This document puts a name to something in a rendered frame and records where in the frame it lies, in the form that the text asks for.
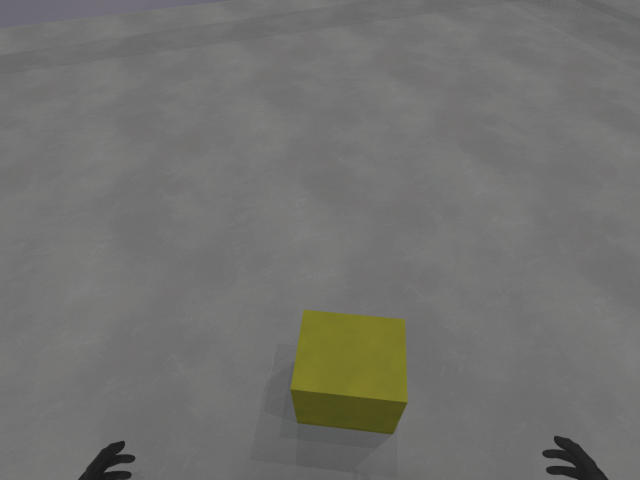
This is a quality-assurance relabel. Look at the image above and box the carton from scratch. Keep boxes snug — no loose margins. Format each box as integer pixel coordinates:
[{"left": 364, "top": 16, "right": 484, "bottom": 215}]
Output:
[{"left": 290, "top": 310, "right": 408, "bottom": 434}]

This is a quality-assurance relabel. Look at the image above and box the right robot hand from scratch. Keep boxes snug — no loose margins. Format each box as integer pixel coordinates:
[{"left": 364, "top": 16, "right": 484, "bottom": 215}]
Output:
[{"left": 542, "top": 436, "right": 608, "bottom": 480}]

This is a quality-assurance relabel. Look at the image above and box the left robot hand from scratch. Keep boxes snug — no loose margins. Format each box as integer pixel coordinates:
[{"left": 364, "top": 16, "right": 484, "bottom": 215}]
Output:
[{"left": 78, "top": 441, "right": 135, "bottom": 480}]

